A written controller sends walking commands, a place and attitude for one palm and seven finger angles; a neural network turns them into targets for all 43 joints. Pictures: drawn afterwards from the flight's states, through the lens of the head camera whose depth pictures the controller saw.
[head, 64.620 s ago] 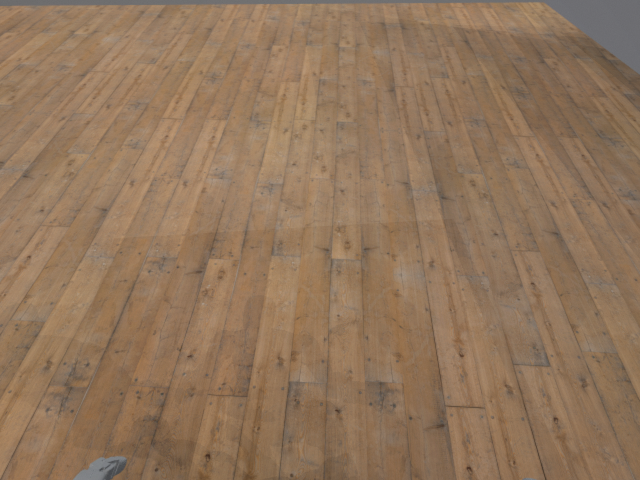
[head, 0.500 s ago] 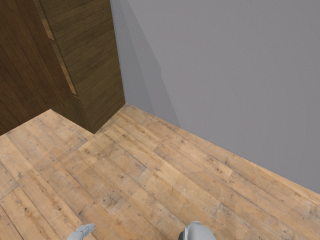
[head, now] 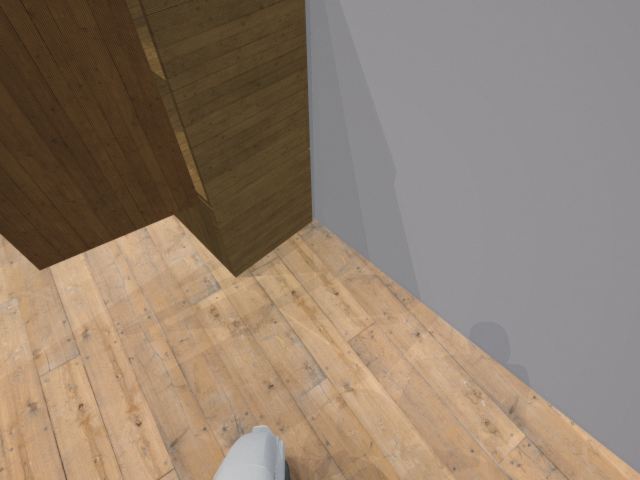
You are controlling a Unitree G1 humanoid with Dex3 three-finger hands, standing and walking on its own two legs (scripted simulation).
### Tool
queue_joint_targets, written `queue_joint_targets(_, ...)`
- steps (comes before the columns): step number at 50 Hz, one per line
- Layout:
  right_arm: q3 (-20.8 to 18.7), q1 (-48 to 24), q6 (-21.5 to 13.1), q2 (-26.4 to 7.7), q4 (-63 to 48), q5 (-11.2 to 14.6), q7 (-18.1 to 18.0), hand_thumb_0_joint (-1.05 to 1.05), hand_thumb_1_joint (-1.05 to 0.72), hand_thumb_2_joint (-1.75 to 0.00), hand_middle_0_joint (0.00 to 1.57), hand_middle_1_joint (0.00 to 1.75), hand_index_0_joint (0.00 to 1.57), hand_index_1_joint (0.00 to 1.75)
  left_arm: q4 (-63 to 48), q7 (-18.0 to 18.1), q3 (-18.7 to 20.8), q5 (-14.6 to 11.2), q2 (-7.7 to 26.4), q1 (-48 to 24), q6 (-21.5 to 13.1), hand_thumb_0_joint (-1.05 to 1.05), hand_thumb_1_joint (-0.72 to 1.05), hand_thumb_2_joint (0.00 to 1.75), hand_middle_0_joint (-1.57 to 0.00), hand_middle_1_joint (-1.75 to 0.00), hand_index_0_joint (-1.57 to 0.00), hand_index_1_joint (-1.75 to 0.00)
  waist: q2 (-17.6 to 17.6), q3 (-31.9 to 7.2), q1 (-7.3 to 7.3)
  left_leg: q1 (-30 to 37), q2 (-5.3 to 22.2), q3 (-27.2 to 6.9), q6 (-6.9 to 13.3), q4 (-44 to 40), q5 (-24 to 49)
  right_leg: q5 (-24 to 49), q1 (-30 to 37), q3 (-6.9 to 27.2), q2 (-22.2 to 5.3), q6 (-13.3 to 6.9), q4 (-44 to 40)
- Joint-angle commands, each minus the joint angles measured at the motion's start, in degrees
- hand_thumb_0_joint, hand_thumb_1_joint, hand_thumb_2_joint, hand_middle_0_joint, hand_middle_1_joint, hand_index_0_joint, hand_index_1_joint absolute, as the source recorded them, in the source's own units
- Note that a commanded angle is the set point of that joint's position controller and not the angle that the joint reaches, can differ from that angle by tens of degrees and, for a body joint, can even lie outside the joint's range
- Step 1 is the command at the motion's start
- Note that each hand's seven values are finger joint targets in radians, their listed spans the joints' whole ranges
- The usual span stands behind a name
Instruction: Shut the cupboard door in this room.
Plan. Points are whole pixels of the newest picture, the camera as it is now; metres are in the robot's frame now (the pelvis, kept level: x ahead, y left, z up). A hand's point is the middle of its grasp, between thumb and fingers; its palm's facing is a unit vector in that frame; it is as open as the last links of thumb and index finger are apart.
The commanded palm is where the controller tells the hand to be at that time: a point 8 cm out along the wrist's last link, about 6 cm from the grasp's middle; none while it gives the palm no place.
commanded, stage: turn to face it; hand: left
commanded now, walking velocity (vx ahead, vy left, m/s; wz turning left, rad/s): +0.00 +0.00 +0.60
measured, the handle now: out of the picture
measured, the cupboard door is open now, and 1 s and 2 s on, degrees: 78 78 78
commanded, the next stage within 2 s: take the last steps up to it in 0.94 s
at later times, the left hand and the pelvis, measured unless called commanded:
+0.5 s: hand (162, 456) +0.16 +0.24 -0.15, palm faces +0.28 -0.92 -0.26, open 7.4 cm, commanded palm none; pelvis +0.10 +0.01 -0.01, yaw +15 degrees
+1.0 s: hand out of the picture +0.02 +0.18 -0.18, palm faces +0.55 -0.80 -0.24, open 7.4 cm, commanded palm none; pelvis +0.10 +0.00 -0.01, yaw +31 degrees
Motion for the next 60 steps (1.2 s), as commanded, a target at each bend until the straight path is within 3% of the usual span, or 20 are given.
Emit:
queue_joint_targets(1, 1.18, -3.57, -1.22, -0.23, -6.07, -0.05, 0.60, 0.00, -0.90, -0.90, 0.20, 0.30, 0.20, 0.30, -2.49, 0.75, 2.19, -0.08, 10.23, 4.08, 0.06, 0.00, 0.90, 0.90, -0.20, -0.30, -0.20, -0.30, -8.47, -2.63, 0.79, 4.66, -2.51, 2.60, 1.82, -8.22, -2.96, 45.11, 5.22, 5.39, -17.59, -3.06, -0.47)
queue_joint_targets(4, 0.20, 4.68, -1.55, -4.32, -5.30, -0.29, -0.29, 0.00, -0.90, -0.90, 0.20, 0.30, 0.20, 0.30, -3.64, 0.50, 2.82, -0.40, 12.45, 2.24, 0.75, 0.00, 0.90, 0.90, -0.20, -0.30, -0.20, -0.30, -7.23, -9.65, -4.07, 21.84, -6.32, 3.83, 3.63, -19.29, 2.88, 48.10, 2.63, 2.38, -16.55, 0.37, 18.84)
queue_joint_targets(5, -1.08, 10.01, -1.91, -9.17, -4.73, -0.80, -0.84, 0.00, -0.90, -0.90, 0.20, 0.30, 0.20, 0.30, -5.13, 0.19, 2.79, -1.03, 11.36, 2.04, 0.90, 0.00, 0.90, 0.90, -0.20, -0.30, -0.20, -0.30, 1.23, -15.11, -6.84, 36.60, 2.19, -5.82, 7.65, -22.78, 21.81, 29.90, -8.78, 1.80, -11.95, 3.65, 33.85)
queue_joint_targets(6, -2.49, 12.68, -1.95, -16.27, -4.58, -0.02, -1.29, 0.00, -0.90, -0.90, 0.20, 0.30, 0.20, 0.30, -7.36, -0.34, 1.92, -1.79, 7.87, 2.46, 1.06, 0.00, 0.90, 0.90, -0.20, -0.30, -0.20, -0.30, 16.42, -19.83, -6.80, 46.24, 20.07, -29.07, 17.78, -22.27, 54.84, -19.39, -25.91, 5.89, -2.55, 6.90, 50.48)
queue_joint_targets(7, -2.18, 13.39, -1.49, -16.74, -4.51, 1.54, -1.43, 0.00, -0.90, -0.90, 0.20, 0.30, 0.20, 0.30, -9.00, 0.54, 1.86, -1.11, 9.31, 0.11, 1.68, 0.00, 0.90, 0.90, -0.20, -0.30, -0.20, -0.30, 6.67, -20.69, -6.38, 45.00, 22.23, -25.73, 19.89, -22.48, 52.76, -20.15, -28.14, 13.59, -3.63, 6.06, 53.83)
queue_joint_targets(11, -0.85, 0.29, -1.69, -9.76, -8.53, 0.52, -2.48, 0.00, -0.90, -0.90, 0.20, 0.30, 0.20, 0.30, -6.86, 0.21, 2.68, -0.15, 7.80, -0.32, 3.93, 0.00, 0.90, 0.90, -0.20, -0.30, -0.20, -0.30, 5.39, -8.00, -0.98, 22.62, 9.58, -16.64, 12.40, -29.22, 20.34, -7.18, -25.63, 16.78, -4.49, 7.27, 48.15)
queue_joint_targets(16, -1.42, 0.51, -1.32, -9.68, -9.33, 0.49, -1.98, 0.00, -0.90, -0.90, 0.20, 0.30, 0.20, 0.30, -8.66, 0.01, 2.99, -0.01, 8.22, -1.49, 5.25, 0.00, 0.90, 0.90, -0.20, -0.30, -0.20, -0.30, 6.06, -6.58, -0.31, 17.81, 6.24, -17.82, 11.05, -32.36, 7.31, -2.50, -24.01, 17.09, -3.21, 8.16, 40.45)
queue_joint_targets(24, -2.99, 3.98, -0.35, -9.85, -9.39, -0.04, -1.92, 0.00, -0.90, -0.90, 0.20, 0.30, 0.20, 0.30, -14.91, 0.20, 2.44, -0.45, 8.04, -10.30, 4.68, 0.00, 0.90, 0.90, -0.20, -0.30, -0.20, -0.30, 7.36, -7.02, -2.31, 19.75, 5.70, -25.67, 12.23, -27.49, 13.39, -7.08, -20.01, 17.09, 0.63, 7.69, 23.14)
queue_joint_targets(27, -3.27, 2.34, 0.11, -10.04, -10.07, 0.16, -1.91, 0.00, -0.90, -0.90, 0.20, 0.30, 0.20, 0.30, -14.65, 0.48, 2.52, -1.02, 8.40, -6.25, 4.12, 0.00, 0.90, 0.90, -0.20, -0.30, -0.20, -0.30, 7.46, -8.88, -0.13, 15.22, 3.55, -26.72, 10.30, -23.14, 16.45, -0.82, -8.92, 16.37, 2.65, 6.62, 10.77)
queue_joint_targets(28, -3.11, 1.95, 0.10, -9.21, -10.33, 0.51, -1.74, 0.00, -0.90, -0.90, 0.20, 0.30, 0.20, 0.30, -14.27, 0.65, 2.81, -0.99, 9.36, -4.25, 3.66, 0.00, 0.90, 0.90, -0.20, -0.30, -0.20, -0.30, 5.22, -9.80, 1.11, 11.46, 1.44, -25.72, 8.01, -19.78, 13.24, 4.57, -2.19, 17.06, 1.30, 5.91, 2.14)
queue_joint_targets(30, -2.48, 2.84, -0.18, -4.11, -11.92, 1.00, -1.21, 0.00, -0.90, -0.90, 0.20, 0.30, 0.20, 0.30, -14.84, 1.01, 4.05, 0.23, 17.38, -2.57, 2.91, 0.00, 0.90, 0.90, -0.20, -0.30, -0.20, -0.30, -17.80, -9.59, 2.06, -3.09, -11.41, -8.15, -0.72, 4.18, -21.93, 16.17, 5.35, 39.23, -24.65, -4.13, -7.47)
queue_joint_targets(31, -3.27, 2.31, 0.75, -7.32, -11.28, 0.28, -1.25, 0.00, -0.90, -0.90, 0.20, 0.30, 0.20, 0.30, -15.41, 1.17, 4.09, -0.31, 16.42, -4.02, 2.85, 0.00, 0.90, 0.90, -0.20, -0.30, -0.20, -0.30, -13.54, -8.10, 1.69, -0.49, -7.74, -11.74, -0.30, 14.60, -21.46, 15.09, -3.24, 37.14, -25.26, -6.78, -7.20)
queue_joint_targets(35, -2.74, 5.11, 2.12, -5.55, -7.52, -0.08, -0.10, 0.00, -0.90, -0.90, 0.20, 0.30, 0.20, 0.30, -16.52, 1.27, 2.68, -0.09, 11.08, -12.04, 2.85, 0.00, 0.90, 0.90, -0.20, -0.30, -0.20, -0.30, -10.89, -3.37, -2.49, 1.69, -4.65, -8.53, -2.16, 23.21, -9.98, 13.93, -9.62, 22.12, -15.38, -3.65, -5.84)
queue_joint_targets(44, -0.41, -1.62, 0.94, -3.33, -7.59, 0.84, -0.61, 0.00, -0.90, -0.90, 0.20, 0.30, 0.20, 0.30, -10.32, 0.85, 3.96, 0.53, 14.82, -0.53, 3.12, 0.00, 0.90, 0.90, -0.20, -0.30, -0.20, -0.30, -13.63, -6.88, 3.16, 10.45, -6.01, -1.82, -2.25, -5.05, -16.80, 32.42, 1.81, 18.34, -16.61, -5.69, -0.12)
queue_joint_targets(48, -0.05, 3.57, -0.15, -4.49, -5.34, 0.81, -1.04, 0.00, -0.90, -0.90, 0.20, 0.30, 0.20, 0.30, -8.83, 0.74, 3.76, -0.34, 14.68, -2.21, 3.60, 0.00, 0.90, 0.90, -0.20, -0.30, -0.20, -0.30, -12.25, -9.45, -0.41, 24.78, -6.36, -0.60, -0.80, -24.69, -2.56, 27.30, -3.52, 14.70, -14.33, -0.82, 6.50)
queue_joint_targets(49, -0.65, 5.42, -0.69, -7.21, -5.00, 0.71, -1.10, 0.00, -0.90, -0.90, 0.20, 0.30, 0.20, 0.30, -9.14, 0.67, 3.35, -0.63, 12.47, -2.78, 3.92, 0.00, 0.90, 0.90, -0.20, -0.30, -0.20, -0.30, -5.37, -11.09, -1.76, 32.71, -1.01, -5.72, 0.77, -29.95, 4.39, 18.38, -9.68, 11.93, -11.65, 1.89, 13.46)
queue_joint_targets(50, -1.98, 7.06, -0.87, -13.23, -5.18, 0.26, -1.34, 0.00, -0.90, -0.90, 0.20, 0.30, 0.20, 0.30, -10.70, 0.31, 2.42, -0.88, 8.61, -2.50, 4.27, 0.00, 0.90, 0.90, -0.20, -0.30, -0.20, -0.30, 12.16, -11.27, -2.83, 38.77, 13.30, -23.05, 7.40, -29.75, 22.86, -7.29, -23.43, 8.80, -4.38, 5.81, 23.27)
queue_joint_targets(51, -2.04, 8.37, -0.14, -14.92, -4.98, 0.56, -1.61, 0.00, -0.90, -0.90, 0.20, 0.30, 0.20, 0.30, -11.73, 0.48, 1.48, -0.49, 8.02, -5.24, 4.42, 0.00, 0.90, 0.90, -0.20, -0.30, -0.20, -0.30, 13.75, -9.63, -3.92, 35.27, 17.96, -23.99, 12.75, -28.90, 34.02, -19.27, -25.20, 12.39, -3.21, 5.89, 30.13)
queue_joint_targets(55, -0.30, 3.96, -1.08, -9.04, -4.66, 0.14, -3.26, 0.00, -0.90, -0.90, 0.20, 0.30, 0.20, 0.30, -7.24, -0.35, 1.71, -0.34, 8.58, -6.14, 4.61, 0.00, 0.90, 0.90, -0.20, -0.30, -0.20, -0.30, 10.22, -5.03, -1.63, 32.03, 8.90, -16.87, 11.51, -29.91, 23.48, -9.09, -27.51, 15.84, -2.21, 5.46, 39.71)
queue_joint_targets(60, -0.50, 7.62, -2.18, -8.60, -3.61, 0.29, -2.92, 0.00, -0.90, -0.90, 0.20, 0.30, 0.20, 0.30, -7.47, -1.46, 1.21, -0.01, 7.78, -7.20, 4.08, 0.00, 0.90, 0.90, -0.20, -0.30, -0.20, -0.30, 7.21, -1.33, -2.22, 30.52, 8.18, -18.88, 12.80, -35.56, 1.27, -6.63, -28.93, 14.96, -2.38, 5.37, 33.63)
